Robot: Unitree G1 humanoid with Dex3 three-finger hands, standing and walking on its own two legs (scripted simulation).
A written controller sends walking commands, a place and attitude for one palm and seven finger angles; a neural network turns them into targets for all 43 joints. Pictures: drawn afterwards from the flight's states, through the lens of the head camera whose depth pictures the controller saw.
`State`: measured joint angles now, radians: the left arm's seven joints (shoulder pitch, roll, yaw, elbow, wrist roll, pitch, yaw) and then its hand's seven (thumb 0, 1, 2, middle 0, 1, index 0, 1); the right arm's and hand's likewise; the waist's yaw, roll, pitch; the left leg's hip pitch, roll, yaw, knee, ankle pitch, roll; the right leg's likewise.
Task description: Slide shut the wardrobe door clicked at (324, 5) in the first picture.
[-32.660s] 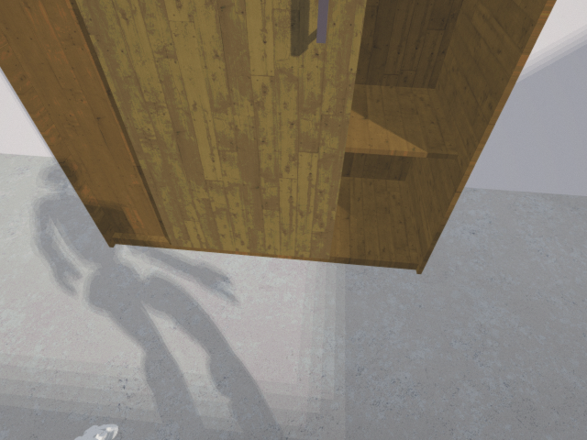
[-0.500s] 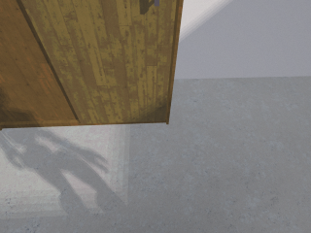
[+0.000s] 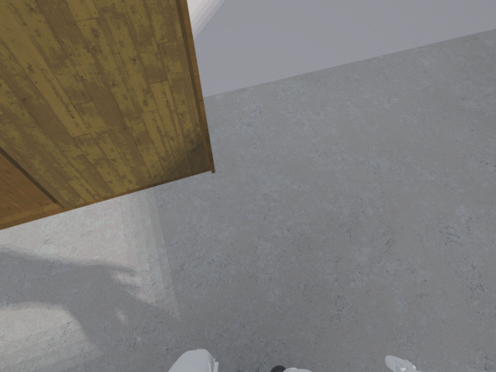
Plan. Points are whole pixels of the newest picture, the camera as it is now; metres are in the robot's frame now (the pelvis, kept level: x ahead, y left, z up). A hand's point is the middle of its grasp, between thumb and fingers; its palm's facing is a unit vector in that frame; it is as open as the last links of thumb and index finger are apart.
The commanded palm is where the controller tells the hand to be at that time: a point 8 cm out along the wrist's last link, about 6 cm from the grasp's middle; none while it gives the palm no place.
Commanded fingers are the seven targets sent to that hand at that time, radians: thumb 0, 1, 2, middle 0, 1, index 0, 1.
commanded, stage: walk to a spot facing it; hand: left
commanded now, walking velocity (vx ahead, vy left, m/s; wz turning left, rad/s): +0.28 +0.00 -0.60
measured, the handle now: out of the picture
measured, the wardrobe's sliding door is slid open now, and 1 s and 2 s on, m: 0.01 0.01 0.01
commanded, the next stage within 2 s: turn to face it in 0.90 s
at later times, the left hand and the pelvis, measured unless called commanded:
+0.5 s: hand (190, 276) +0.29 +0.15 -0.16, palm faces -0.37 -0.88 -0.29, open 7.4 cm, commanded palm none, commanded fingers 0.00 0.90 0.90 -0.20 -0.30 -0.20 -0.30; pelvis +0.07 +0.00 -0.02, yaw -18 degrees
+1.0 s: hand (267, 210) +0.46 +0.00 -0.15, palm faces -0.67 -0.71 -0.22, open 7.4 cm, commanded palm none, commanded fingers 0.00 0.90 0.90 -0.20 -0.30 -0.20 -0.30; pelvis +0.20 -0.06 -0.01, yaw -38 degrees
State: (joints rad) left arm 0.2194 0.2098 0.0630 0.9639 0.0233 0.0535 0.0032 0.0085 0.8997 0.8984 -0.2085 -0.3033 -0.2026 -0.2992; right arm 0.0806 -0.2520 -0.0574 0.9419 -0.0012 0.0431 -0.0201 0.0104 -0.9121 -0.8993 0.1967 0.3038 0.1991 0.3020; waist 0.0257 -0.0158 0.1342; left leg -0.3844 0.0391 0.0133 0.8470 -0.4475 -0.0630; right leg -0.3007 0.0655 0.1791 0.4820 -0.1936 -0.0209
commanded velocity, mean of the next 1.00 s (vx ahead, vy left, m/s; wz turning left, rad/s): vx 0.16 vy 0.00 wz -0.56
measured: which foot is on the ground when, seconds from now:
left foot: up 0.00-0.06, down 0.08-0.42, up 0.44-0.68, down 0.70-1.00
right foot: down 0.00-0.08, up 0.10-0.40, down 0.42-0.70, up 0.72-1.00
